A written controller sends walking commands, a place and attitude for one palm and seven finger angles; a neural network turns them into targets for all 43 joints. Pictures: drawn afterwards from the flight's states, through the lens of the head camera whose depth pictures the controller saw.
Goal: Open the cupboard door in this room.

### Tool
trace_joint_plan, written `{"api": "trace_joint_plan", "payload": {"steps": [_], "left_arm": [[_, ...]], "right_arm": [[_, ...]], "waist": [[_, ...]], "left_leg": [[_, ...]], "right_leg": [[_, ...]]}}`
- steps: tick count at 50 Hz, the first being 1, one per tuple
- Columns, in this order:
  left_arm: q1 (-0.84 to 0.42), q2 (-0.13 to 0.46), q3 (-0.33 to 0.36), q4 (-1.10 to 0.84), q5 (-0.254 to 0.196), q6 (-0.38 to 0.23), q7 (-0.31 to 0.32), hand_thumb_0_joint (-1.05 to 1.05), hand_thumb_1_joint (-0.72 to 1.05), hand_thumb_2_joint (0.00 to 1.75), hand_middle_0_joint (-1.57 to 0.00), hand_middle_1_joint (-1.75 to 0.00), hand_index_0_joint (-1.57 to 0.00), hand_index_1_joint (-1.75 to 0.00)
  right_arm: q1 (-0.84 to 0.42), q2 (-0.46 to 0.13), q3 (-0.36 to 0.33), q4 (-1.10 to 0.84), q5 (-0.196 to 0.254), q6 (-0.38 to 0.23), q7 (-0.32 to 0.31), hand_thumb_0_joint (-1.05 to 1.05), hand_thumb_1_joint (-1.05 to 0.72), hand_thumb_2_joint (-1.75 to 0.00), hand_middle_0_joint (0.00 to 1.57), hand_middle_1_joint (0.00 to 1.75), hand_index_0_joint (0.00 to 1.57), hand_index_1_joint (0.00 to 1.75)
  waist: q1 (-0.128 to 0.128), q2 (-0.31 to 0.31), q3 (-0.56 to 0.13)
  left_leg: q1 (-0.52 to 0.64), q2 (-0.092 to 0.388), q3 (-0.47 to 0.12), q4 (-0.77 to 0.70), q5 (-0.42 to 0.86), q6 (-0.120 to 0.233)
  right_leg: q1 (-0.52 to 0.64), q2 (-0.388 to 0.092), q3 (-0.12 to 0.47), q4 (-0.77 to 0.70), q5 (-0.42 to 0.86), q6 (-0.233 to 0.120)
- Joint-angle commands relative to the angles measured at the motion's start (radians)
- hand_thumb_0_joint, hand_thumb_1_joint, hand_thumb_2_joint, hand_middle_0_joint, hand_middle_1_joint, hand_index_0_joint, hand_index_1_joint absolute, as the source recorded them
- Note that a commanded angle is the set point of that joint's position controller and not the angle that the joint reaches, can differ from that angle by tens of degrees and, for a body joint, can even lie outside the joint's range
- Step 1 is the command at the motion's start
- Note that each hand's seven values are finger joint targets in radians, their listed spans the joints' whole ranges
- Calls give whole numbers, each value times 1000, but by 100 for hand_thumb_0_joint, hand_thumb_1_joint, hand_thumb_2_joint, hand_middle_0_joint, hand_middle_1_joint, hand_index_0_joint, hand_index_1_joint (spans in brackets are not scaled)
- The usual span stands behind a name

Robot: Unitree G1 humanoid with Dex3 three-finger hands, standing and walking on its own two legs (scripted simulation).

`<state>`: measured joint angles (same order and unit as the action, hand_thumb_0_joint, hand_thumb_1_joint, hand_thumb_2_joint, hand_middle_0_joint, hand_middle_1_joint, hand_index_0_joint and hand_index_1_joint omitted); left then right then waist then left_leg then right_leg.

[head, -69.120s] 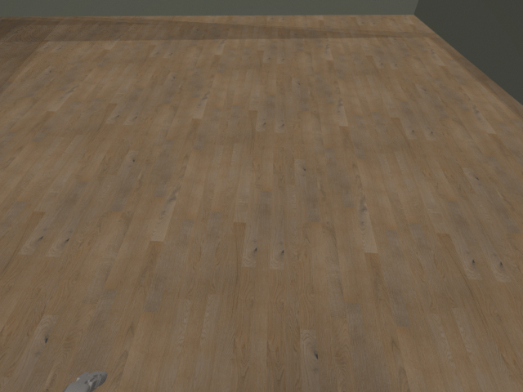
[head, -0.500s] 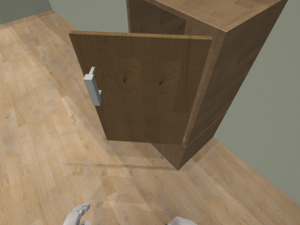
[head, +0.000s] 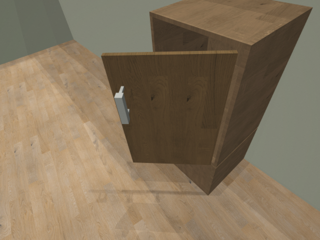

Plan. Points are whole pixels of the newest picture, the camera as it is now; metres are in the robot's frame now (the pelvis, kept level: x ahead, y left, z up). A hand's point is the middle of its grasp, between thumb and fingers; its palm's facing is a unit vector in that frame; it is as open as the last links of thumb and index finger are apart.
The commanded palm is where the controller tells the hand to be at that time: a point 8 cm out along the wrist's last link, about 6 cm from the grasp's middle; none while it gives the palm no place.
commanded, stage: come to a stop and stand still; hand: left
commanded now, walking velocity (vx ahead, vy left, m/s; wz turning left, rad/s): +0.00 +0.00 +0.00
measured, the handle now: (124, 104) +0.53 +0.18 +0.04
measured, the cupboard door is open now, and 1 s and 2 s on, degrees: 45 45 45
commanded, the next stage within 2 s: look again from close up in 0.22 s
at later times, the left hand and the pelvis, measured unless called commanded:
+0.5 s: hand out of the picture +0.06 +0.15 -0.14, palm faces -0.02 -0.97 -0.26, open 7.3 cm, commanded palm none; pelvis +0.02 -0.03 +0.02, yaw +0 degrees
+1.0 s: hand out of the picture +0.06 +0.11 -0.15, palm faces +0.03 -0.97 -0.24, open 7.3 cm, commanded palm none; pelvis +0.05 -0.07 +0.02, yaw +1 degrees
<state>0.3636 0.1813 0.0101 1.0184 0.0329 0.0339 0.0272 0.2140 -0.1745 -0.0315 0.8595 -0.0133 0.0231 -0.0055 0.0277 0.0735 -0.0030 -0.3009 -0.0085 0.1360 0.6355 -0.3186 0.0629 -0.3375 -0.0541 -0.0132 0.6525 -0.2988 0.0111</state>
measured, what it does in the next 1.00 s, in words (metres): shifts its weight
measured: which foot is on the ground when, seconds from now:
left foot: down 0.00-1.00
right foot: down 0.00-1.00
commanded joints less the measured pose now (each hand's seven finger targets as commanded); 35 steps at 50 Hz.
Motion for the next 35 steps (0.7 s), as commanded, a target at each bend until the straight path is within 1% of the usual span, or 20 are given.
{"api": "trace_joint_plan", "payload": {"steps": [1, 2, 3, 4, 5, 7, 8, 11, 12, 15, 19, 22, 24, 25, 27, 30, 32, 34, 35], "left_arm": [[-59, 93, 11, -88, -11, -41, 3, 0, 90, 90, -20, -30, -20, -30], [-43, 88, 11, -82, -10, -40, 2, 0, 90, 90, -20, -30, -20, -30], [-26, 88, 12, -75, -8, -38, 2, 0, 90, 90, -20, -30, -20, -30], [-22, 91, 11, -68, -7, -39, 1, 0, 90, 90, -20, -30, -20, -30], [-9, 95, 9, -61, -8, -40, 0, 0, 90, 90, -20, -30, -20, -30], [-7, 97, 8, -49, -9, -45, -1, 0, 90, 90, -20, -30, -20, -30], [-12, 99, 7, -43, -10, -46, -1, 0, 90, 90, -20, -30, -20, -30], [-21, 99, 4, -29, -13, -49, 0, 0, 90, 90, -20, -30, -20, -30], [-26, 103, 2, -24, -14, -51, 0, 0, 90, 90, -20, -30, -20, -30], [-42, 101, -1, -11, -17, -54, 2, 0, 90, 90, -20, -30, -20, -30], [-60, 104, -2, 5, -21, -58, 4, 0, 90, 90, -20, -30, -20, -30], [-64, 98, -2, 21, -25, -59, 5, 0, 90, 90, -20, -30, -20, -30], [-71, 100, -1, 25, -24, -61, 6, 0, 90, 90, -20, -30, -20, -30], [-73, 97, -1, 29, -25, -63, 7, 0, 90, 90, -20, -30, -20, -30], [-79, 99, -1, 34, -26, -64, 7, 0, 90, 90, -20, -30, -20, -30], [-87, 93, -1, 40, -25, -64, 8, 0, 90, 90, -20, -30, -20, -30], [-86, 92, 0, 44, -27, -65, 8, 0, 90, 90, -20, -30, -20, -30], [-85, 91, 0, 49, -24, -66, 9, 0, 90, 90, -20, -30, -20, -30], [-84, 90, 1, 49, -25, -68, 10, 0, 90, 90, -20, -30, -20, -30]], "right_arm": [[86, -134, -17, -35, -3, -40, -7, 0, -90, -90, 20, 30, 20, 30], [77, -131, -19, -34, -5, -41, -7, 0, -90, -90, 20, 30, 20, 30], [71, -132, -19, -33, -6, -42, -8, 0, -90, -90, 20, 30, 20, 30], [65, -127, -14, -28, -7, -44, -7, 0, -90, -90, 20, 30, 20, 30], [58, -128, -11, -23, -7, -45, -7, 0, -90, -90, 20, 30, 20, 30], [66, -124, -6, -8, -7, -48, -7, 0, -90, -90, 20, 30, 20, 30], [72, -123, -4, 3, -6, -50, -7, 0, -90, -90, 20, 30, 20, 30], [81, -121, 4, 37, -6, -54, -8, 0, -90, -90, 20, 30, 20, 30], [88, -119, 6, 50, -6, -56, -8, 0, -90, -90, 20, 30, 20, 30], [105, -105, 15, 85, -5, -56, -9, 0, -90, -90, 20, 30, 20, 30], [128, -89, 24, 131, -5, -58, -11, 0, -90, -90, 20, 30, 20, 30], [138, -85, 28, 160, -5, -62, -14, 0, -90, -90, 20, 30, 20, 30], [145, -75, 30, 176, -5, -62, -16, 0, -90, -90, 20, 30, 20, 30], [149, -75, 30, 184, -5, -63, -17, 0, -90, -90, 20, 30, 20, 30], [156, -73, 31, 197, -5, -61, -18, 0, -90, -90, 20, 30, 20, 30], [159, -60, 31, 214, -5, -56, -20, 0, -90, -90, 20, 30, 20, 30], [165, -59, 32, 222, -5, -56, -21, 0, -90, -90, 20, 30, 20, 30], [161, -48, 30, 229, -5, -54, -22, 0, -90, -90, 20, 30, 20, 30], [163, -54, 30, 230, -5, -55, -23, 0, -90, -90, 20, 30, 20, 30]], "waist": [[-48, -104, 40], [-40, -76, 49], [-34, -66, 48], [-29, -29, 54], [-25, -30, 51], [-27, -51, 43], [-30, -70, 42], [-29, -66, 41], [-30, -72, 37], [-32, -96, 52], [-32, -92, 49], [-27, -58, 34], [-27, -73, 31], [-28, -69, 24], [-29, -87, 22], [-31, -91, 55], [-31, -80, 43], [-32, -92, 49], [-33, -93, 42]], "left_leg": [[43, 149, -242, -313, -95, 0], [28, 154, -247, -343, -129, 2], [19, 156, -246, -362, -148, 3], [9, 149, -239, -374, -144, 4], [13, 142, -226, -369, -141, 3], [31, 132, -214, -366, -101, -1], [38, 131, -210, -365, -85, -3], [54, 124, -193, -362, -31, -7], [60, 120, -187, -356, -8, -9], [69, 111, -167, -343, 34, -15], [86, 107, -149, -326, 102, -23], [98, 110, -143, -320, 148, -27], [100, 113, -137, -312, 169, -29], [106, 112, -135, -308, 186, -32], [112, 111, -129, -302, 183, -38], [108, 109, -123, -300, 177, -43], [120, 110, -120, -297, 184, -45], [125, 111, -116, -295, 190, -47], [130, 110, -115, -291, 199, -49]], "right_leg": [[-61, -7, 61, -145, -37, -48], [-45, -5, 52, -143, -30, -46], [-29, -7, 49, -143, -20, -44], [-13, -8, 50, -147, -9, -47], [-5, -13, 56, -159, -2, -47], [7, -22, 73, -181, 18, -50], [12, -27, 73, -189, 20, -49], [26, -40, 78, -208, 38, -49], [35, -43, 80, -213, 47, -48], [40, -55, 91, -239, 43, -51], [64, -62, 94, -251, 76, -55], [90, -63, 93, -247, 120, -57], [113, -64, 87, -249, 158, -59], [119, -66, 91, -246, 186, -61], [127, -68, 91, -250, 200, -62], [118, -68, 93, -265, 208, -65], [125, -69, 94, -269, 216, -68], [131, -69, 91, -275, 242, -69], [135, -69, 92, -272, 260, -68]]}}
